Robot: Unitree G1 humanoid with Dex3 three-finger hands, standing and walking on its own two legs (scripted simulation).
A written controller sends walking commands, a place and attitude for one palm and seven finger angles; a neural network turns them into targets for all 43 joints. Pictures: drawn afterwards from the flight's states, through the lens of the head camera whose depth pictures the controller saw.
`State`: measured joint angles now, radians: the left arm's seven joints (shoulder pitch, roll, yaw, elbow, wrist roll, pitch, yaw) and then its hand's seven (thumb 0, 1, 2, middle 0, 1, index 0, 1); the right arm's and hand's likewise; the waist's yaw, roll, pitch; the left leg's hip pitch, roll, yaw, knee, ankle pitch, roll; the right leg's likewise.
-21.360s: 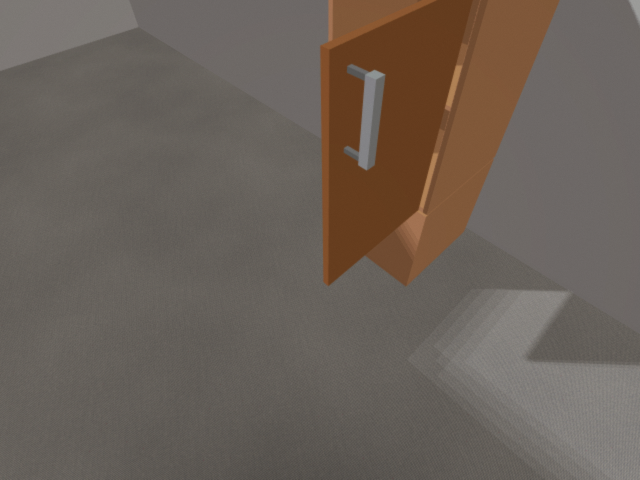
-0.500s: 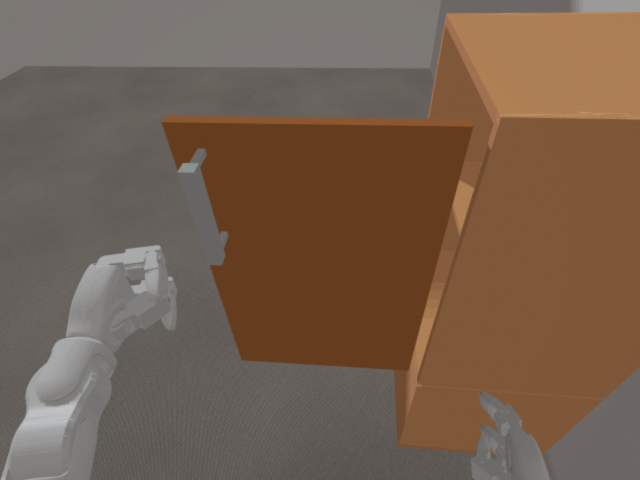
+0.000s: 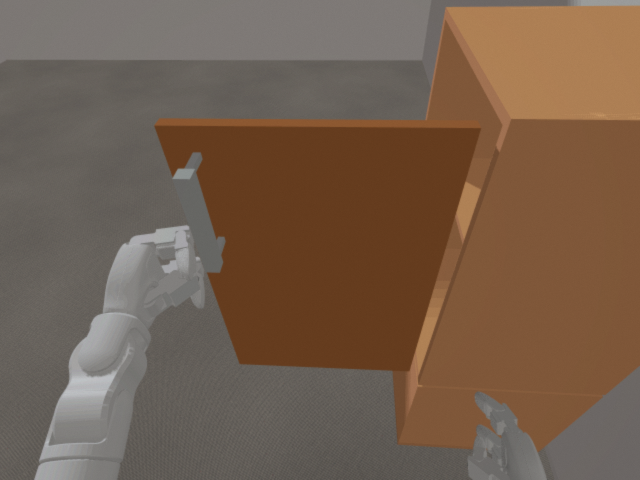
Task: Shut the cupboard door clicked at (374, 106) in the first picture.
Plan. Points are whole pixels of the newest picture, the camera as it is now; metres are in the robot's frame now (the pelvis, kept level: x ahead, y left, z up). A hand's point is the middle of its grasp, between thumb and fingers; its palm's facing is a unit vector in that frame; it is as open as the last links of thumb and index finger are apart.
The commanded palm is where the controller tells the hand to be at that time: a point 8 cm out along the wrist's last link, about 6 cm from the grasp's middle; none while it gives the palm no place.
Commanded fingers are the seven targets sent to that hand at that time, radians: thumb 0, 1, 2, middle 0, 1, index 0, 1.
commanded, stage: bring the fist close to the handle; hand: left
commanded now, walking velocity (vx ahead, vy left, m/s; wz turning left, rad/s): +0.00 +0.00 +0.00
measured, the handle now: (205, 215) +0.41 +0.19 +0.14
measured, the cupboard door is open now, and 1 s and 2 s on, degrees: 91 88 69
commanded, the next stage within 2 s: push the door shut along its arc in 0.60 s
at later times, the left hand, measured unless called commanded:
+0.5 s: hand (210, 263) +0.32 +0.15 +0.14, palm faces +0.03 -1.00 -0.05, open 3.1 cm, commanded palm +0.29 +0.21 +0.14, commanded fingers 0.00 0.90 0.90 -1.30 -1.50 -1.30 -1.50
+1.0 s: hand (219, 244) +0.35 +0.15 +0.14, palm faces -0.03 -1.00 -0.06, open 3.1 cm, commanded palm +0.33 +0.20 +0.14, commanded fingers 0.00 0.90 0.90 -1.30 -1.50 -1.30 -1.50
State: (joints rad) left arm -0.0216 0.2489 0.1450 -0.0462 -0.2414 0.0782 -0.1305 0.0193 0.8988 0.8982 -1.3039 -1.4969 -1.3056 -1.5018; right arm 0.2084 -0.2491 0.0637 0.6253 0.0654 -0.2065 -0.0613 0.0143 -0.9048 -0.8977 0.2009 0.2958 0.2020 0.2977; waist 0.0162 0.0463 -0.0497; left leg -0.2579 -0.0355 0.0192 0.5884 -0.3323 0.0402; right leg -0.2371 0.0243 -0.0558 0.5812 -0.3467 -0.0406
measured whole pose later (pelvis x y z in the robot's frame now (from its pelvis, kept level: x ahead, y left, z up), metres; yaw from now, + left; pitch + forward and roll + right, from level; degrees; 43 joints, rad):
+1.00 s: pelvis +0.00 -0.01 +0.00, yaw +0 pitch +0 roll +0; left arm -0.31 0.29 0.15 0.30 -0.22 0.05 -0.16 0.02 0.90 0.90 -1.34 -1.50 -1.31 -1.50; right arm 0.20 -0.26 0.07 0.63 0.07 -0.10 -0.05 0.01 -0.91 -0.90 0.20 0.30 0.20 0.30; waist -0.01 0.04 -0.03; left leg -0.25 -0.03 0.02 0.56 -0.31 0.03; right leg -0.23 0.03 -0.06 0.55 -0.33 -0.05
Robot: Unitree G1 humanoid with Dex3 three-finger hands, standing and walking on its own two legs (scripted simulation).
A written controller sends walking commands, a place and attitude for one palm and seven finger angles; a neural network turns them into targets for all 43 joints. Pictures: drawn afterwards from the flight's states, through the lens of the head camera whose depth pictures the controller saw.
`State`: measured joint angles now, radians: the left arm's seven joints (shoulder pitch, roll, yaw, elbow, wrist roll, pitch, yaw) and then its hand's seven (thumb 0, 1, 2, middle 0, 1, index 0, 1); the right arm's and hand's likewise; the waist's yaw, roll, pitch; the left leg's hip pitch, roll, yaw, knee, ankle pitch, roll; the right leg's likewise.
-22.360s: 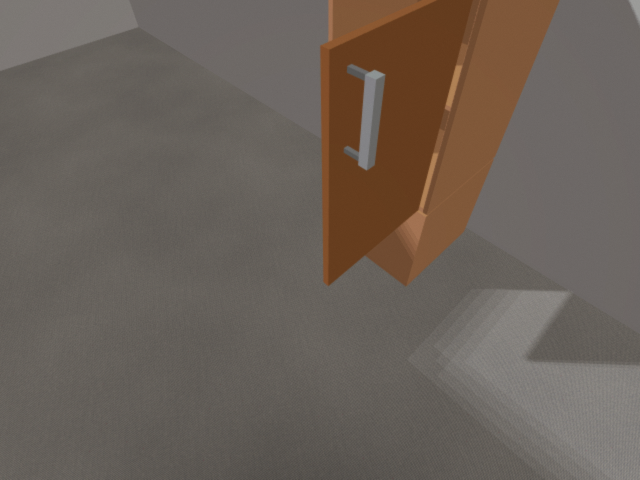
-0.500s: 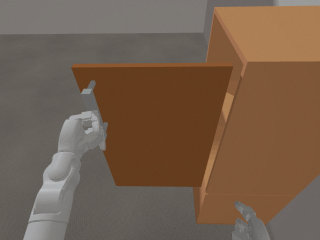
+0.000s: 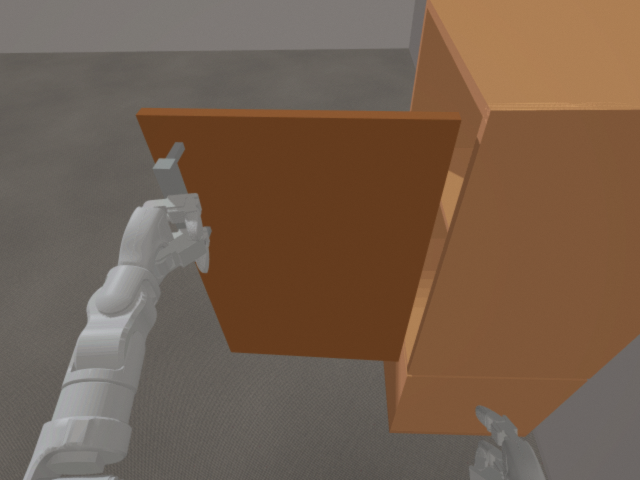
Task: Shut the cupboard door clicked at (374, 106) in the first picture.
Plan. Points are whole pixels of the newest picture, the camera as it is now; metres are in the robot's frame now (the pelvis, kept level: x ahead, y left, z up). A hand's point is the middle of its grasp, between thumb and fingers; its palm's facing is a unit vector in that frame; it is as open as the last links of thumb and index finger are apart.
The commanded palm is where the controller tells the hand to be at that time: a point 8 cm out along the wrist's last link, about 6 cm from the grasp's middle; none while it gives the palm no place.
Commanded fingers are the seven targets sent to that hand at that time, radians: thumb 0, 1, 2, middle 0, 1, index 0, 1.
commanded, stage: push the door shut along its arc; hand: left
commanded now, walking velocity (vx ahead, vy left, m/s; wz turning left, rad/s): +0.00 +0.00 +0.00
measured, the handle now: (188, 205) +0.43 +0.20 +0.14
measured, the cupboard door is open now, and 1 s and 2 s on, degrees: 88 69 57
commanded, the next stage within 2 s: pull the fist back off the door in 1.58 s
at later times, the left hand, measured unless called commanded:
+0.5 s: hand (204, 214) +0.41 +0.17 +0.14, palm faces -0.14 -0.99 -0.06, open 3.2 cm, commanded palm +0.40 +0.20 +0.14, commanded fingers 0.00 0.90 0.90 -1.30 -1.50 -1.30 -1.50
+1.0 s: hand (249, 184) +0.47 +0.12 +0.14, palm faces -0.31 -0.95 -0.04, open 3.1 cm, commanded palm +0.47 +0.17 +0.14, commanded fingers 0.00 0.90 0.90 -1.30 -1.50 -1.30 -1.50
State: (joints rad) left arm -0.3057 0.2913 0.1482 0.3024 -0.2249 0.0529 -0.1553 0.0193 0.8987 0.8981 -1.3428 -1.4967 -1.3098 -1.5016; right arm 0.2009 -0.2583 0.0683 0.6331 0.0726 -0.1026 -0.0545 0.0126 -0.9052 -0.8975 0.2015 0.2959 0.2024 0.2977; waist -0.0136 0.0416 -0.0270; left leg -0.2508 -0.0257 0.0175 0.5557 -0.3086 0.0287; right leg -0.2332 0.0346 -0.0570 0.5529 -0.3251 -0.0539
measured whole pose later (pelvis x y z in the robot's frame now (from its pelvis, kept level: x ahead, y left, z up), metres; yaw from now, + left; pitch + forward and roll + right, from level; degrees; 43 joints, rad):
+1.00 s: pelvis +0.00 +0.03 -0.01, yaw +0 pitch +8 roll +0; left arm -0.95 0.36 0.14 1.09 -0.18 -0.19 -0.36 0.02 0.90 0.90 -1.30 -1.50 -1.30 -1.50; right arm 0.36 -0.29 0.04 0.72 0.03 -0.14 -0.04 0.01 -0.91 -0.90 0.20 0.30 0.20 0.30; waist -0.12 0.02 -0.05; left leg -0.47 -0.06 0.03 0.66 -0.33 0.07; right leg -0.46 0.00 -0.05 0.66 -0.35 -0.02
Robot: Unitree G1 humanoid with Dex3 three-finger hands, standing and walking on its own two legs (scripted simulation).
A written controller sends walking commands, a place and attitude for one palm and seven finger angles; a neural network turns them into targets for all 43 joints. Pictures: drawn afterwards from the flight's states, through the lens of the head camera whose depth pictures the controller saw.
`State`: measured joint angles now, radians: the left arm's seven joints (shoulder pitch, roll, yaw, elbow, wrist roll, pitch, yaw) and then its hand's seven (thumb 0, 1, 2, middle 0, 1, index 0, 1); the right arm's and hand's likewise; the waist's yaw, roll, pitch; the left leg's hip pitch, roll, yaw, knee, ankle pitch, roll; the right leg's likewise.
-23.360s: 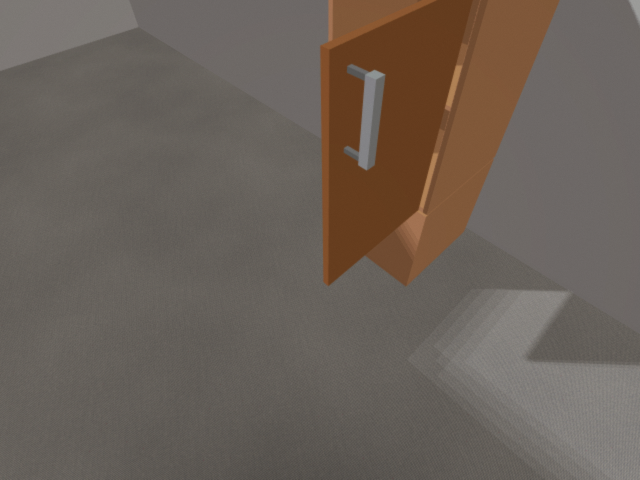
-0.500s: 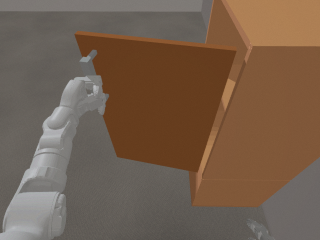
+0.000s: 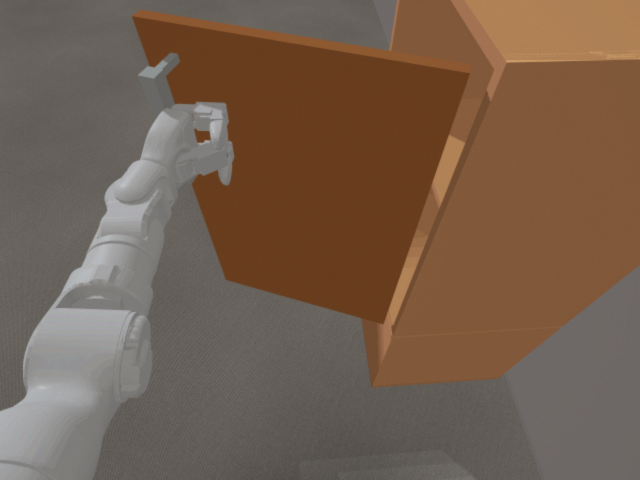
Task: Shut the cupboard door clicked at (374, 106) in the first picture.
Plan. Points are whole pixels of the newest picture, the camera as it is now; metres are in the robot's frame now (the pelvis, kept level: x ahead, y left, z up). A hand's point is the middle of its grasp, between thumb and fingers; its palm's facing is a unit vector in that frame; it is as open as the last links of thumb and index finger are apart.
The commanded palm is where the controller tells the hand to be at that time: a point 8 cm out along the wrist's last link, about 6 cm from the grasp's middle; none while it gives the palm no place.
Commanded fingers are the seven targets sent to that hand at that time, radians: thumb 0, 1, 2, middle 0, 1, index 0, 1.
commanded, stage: push the door shut along its arc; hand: left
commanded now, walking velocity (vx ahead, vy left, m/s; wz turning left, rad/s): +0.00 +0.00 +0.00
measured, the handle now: (179, 122) +0.54 +0.16 +0.15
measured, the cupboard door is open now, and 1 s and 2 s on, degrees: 69 57 57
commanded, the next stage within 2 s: pull the fist back off the door in 0.58 s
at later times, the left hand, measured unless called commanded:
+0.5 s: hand (254, 130) +0.51 +0.06 +0.15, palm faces -0.41 -0.91 -0.03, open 3.1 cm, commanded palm +0.53 +0.10 +0.15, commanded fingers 0.00 0.90 0.90 -1.30 -1.50 -1.30 -1.50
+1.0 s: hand (282, 123) +0.54 +0.02 +0.15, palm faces +0.04 -1.00 -0.02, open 3.1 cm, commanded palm +0.50 +0.08 +0.15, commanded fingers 0.00 0.90 0.90 -1.30 -1.50 -1.30 -1.50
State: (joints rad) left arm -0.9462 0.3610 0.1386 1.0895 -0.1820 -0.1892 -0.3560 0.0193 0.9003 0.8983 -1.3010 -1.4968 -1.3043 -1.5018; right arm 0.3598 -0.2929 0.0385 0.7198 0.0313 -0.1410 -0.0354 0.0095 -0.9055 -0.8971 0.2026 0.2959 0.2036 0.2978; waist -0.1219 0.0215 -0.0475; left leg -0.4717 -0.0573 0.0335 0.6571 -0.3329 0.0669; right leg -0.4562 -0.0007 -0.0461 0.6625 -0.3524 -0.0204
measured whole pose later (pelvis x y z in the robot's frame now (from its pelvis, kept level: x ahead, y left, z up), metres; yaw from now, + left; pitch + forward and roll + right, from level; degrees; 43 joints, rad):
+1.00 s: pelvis +0.00 -0.02 -0.01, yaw -2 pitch +15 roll +0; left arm -1.12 0.24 0.27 1.21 -0.01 -0.23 0.17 0.03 0.87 0.91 -1.30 -1.50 -1.30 -1.50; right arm 0.40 -0.24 0.01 0.71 -0.02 -0.07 0.08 0.01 -0.91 -0.90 0.20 0.30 0.20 0.30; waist -0.17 0.05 -0.10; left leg -0.64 -0.01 0.04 0.74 -0.37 0.04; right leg -0.62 0.05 -0.04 0.72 -0.37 -0.05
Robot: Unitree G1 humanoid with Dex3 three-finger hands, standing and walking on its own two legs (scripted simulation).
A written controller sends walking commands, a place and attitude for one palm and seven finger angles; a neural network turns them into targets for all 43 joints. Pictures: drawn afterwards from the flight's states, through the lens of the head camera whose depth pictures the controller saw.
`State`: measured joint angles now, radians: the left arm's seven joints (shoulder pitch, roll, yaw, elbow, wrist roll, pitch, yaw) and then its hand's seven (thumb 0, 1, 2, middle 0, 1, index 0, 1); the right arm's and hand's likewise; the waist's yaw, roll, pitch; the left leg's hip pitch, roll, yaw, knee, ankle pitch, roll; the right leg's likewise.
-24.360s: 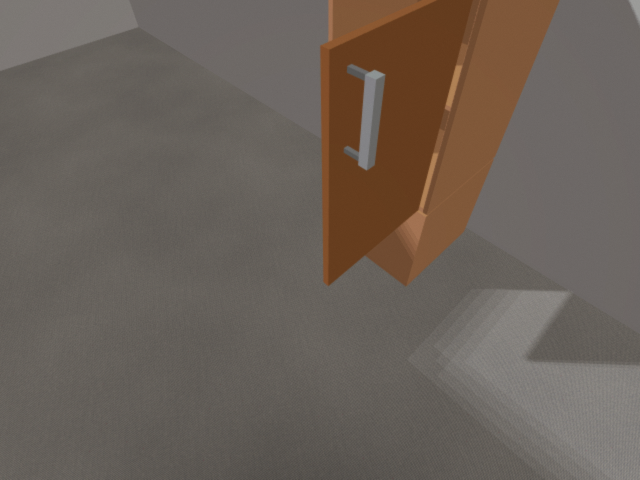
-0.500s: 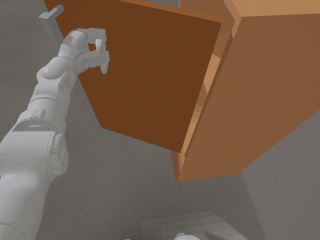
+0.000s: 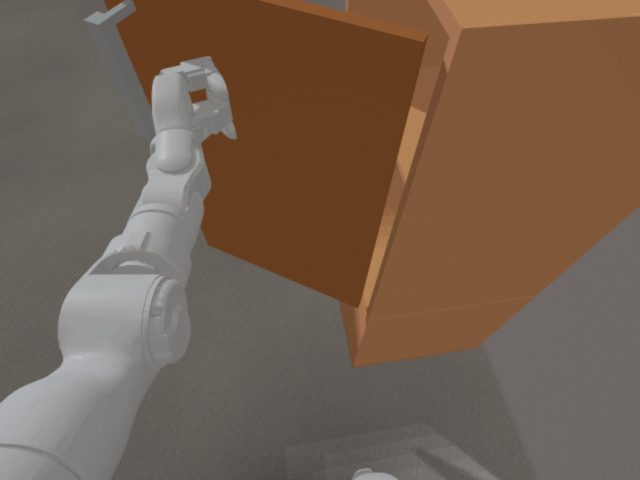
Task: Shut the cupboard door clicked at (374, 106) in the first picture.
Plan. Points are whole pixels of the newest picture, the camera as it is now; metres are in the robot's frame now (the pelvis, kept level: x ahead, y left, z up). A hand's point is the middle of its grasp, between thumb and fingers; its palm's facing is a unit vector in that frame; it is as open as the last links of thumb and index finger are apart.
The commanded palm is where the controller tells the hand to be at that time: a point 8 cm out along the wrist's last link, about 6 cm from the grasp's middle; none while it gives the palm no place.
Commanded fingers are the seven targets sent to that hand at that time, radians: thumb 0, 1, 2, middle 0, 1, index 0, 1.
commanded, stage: pull the fist back off the door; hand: left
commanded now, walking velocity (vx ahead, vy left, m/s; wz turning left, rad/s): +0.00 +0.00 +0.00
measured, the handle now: (138, 76) +0.60 +0.17 +0.16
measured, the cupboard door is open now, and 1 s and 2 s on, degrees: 57 57 57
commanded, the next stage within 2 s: draw the hand back to the body in 0.56 s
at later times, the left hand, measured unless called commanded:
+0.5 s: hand (211, 159) +0.44 +0.07 +0.16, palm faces +0.04 -1.00 +0.01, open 3.1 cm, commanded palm +0.41 +0.12 +0.16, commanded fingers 0.00 0.90 0.90 -1.30 -1.50 -1.30 -1.50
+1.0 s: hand (166, 202) +0.39 +0.12 +0.16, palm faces +0.07 -1.00 +0.00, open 3.1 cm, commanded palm +0.34 +0.17 +0.17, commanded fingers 0.00 0.90 0.90 -1.30 -1.50 -1.30 -1.50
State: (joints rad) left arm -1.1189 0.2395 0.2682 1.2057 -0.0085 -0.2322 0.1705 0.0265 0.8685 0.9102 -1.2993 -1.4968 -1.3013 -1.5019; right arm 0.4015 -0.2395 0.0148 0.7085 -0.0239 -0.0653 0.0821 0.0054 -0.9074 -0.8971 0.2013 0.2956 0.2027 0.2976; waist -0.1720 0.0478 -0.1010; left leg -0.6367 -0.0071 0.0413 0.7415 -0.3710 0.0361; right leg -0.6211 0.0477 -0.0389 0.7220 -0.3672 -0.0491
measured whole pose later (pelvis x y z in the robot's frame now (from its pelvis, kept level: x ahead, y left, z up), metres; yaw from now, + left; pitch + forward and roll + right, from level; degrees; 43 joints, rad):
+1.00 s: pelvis +0.00 +0.00 +0.02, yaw -1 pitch +2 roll +0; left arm -0.37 0.14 0.11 0.36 -0.16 -0.02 0.07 0.02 0.90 0.90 -1.30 -1.50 -1.30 -1.50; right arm 0.32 -0.25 0.02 0.64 0.07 -0.01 -0.01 0.01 -0.91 -0.90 0.20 0.30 0.20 0.30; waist -0.03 0.05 -0.05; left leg -0.28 -0.01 0.06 0.57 -0.33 0.04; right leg -0.28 0.05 -0.01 0.56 -0.32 -0.05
